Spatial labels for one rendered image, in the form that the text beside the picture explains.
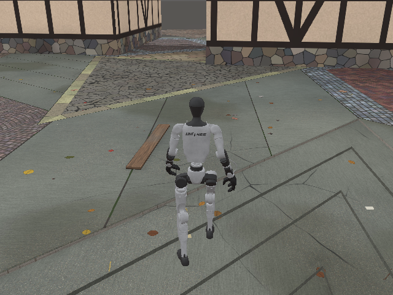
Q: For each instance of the robot left forearm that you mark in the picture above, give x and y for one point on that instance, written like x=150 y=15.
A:
x=169 y=159

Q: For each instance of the left robot foot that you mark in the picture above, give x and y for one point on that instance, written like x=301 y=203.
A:
x=184 y=260

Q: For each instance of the robot left upper arm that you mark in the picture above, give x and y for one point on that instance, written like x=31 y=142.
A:
x=177 y=129

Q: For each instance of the robot right hand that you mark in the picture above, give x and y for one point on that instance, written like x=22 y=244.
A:
x=232 y=183

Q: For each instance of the robot left hand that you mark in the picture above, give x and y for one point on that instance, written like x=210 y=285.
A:
x=168 y=169

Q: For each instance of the robot right forearm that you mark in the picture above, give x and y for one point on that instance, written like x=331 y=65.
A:
x=226 y=165

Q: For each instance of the robot right upper arm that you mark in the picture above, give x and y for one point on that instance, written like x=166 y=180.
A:
x=218 y=139

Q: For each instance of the robot left shin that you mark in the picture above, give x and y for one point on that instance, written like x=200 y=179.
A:
x=182 y=230

